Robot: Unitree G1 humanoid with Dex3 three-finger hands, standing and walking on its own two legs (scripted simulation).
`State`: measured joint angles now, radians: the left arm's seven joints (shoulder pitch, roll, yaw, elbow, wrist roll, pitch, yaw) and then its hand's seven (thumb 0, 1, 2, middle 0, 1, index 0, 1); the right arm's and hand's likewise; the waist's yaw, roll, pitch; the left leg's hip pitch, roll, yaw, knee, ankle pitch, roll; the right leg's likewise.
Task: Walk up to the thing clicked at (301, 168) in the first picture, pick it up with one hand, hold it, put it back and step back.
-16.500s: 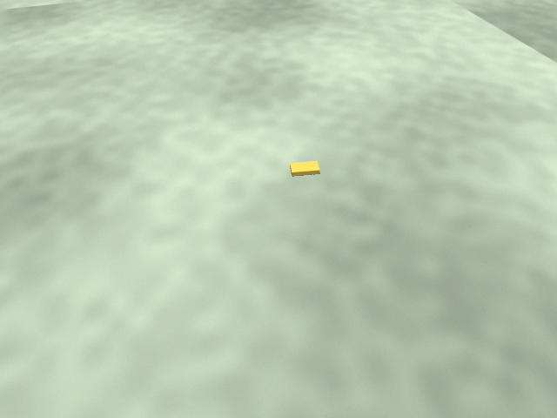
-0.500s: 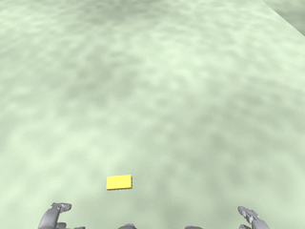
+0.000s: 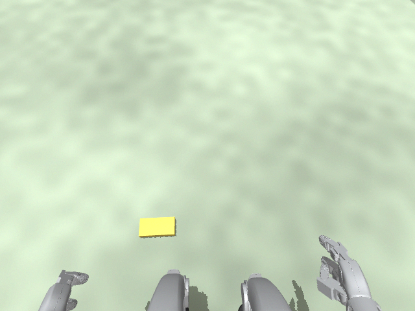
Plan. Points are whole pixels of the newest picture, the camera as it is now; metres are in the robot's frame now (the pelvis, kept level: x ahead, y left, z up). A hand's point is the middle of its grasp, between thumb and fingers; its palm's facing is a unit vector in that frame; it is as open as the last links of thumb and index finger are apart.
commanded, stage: rise first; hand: left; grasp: from above
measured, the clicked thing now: (157, 226) +0.44 +0.22 -0.66
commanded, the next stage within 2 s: none
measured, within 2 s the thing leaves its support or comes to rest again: neither
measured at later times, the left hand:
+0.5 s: hand (112, 265) +0.25 +0.28 -0.32, palm faces -0.45 -0.42 -0.79, open 14.2 cm
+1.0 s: hand (128, 238) +0.34 +0.28 -0.45, palm faces -0.46 -0.07 -0.88, open 14.2 cm
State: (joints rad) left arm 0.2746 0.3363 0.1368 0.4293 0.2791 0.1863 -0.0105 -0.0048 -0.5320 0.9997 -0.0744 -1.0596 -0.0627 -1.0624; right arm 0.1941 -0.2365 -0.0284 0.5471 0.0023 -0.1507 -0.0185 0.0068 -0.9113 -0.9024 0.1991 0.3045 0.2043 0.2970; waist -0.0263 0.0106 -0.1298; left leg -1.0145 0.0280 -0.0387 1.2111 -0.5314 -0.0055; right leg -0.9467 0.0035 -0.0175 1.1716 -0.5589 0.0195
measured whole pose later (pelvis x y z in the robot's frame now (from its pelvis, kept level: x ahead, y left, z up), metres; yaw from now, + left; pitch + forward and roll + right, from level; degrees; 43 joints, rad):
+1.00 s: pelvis -0.09 +0.00 -0.30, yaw -6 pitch +33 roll -7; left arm -0.74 0.70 0.12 1.23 1.18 -0.28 0.30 0.00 -0.54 1.05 -0.08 -0.99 -0.07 -1.00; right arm 0.16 -0.27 -0.01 0.77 -0.09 -0.04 0.09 0.00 -0.89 -0.90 0.20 0.30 0.20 0.30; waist -0.13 -0.01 -0.10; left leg -2.20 0.02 -0.13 2.25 -0.63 -0.01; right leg -2.10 0.04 -0.06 2.20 -0.68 0.03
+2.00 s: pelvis -0.07 +0.00 -0.35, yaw -10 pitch +32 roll -9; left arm -0.88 0.83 0.17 1.43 1.27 -0.28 0.42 0.00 -0.55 1.03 -0.09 -1.00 -0.08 -1.00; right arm 0.11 -0.27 0.09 0.76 -0.17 -0.03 0.14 0.00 -0.91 -0.90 0.20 0.30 0.20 0.30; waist -0.22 -0.05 0.00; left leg -2.34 0.03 -0.18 2.44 -0.68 -0.02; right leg -2.23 0.06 -0.10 2.36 -0.71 0.04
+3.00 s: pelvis -0.07 +0.00 -0.36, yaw -11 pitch +31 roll -10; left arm -0.89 0.87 0.17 1.46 1.28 -0.28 0.44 0.00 -0.55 1.03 -0.09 -1.00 -0.08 -1.01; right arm 0.10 -0.27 0.13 0.75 -0.19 -0.07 0.16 0.00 -0.91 -0.90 0.20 0.30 0.20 0.30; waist -0.24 -0.06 0.02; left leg -2.35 0.02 -0.20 2.47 -0.68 -0.02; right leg -2.23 0.07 -0.12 2.37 -0.71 0.05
